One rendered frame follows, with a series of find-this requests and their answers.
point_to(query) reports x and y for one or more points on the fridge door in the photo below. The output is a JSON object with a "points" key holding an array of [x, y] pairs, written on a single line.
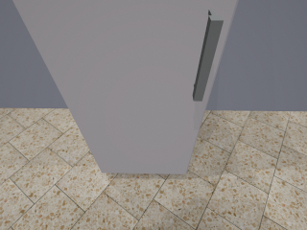
{"points": [[126, 70]]}

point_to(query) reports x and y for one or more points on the handle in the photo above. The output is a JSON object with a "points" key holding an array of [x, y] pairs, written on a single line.
{"points": [[208, 50]]}

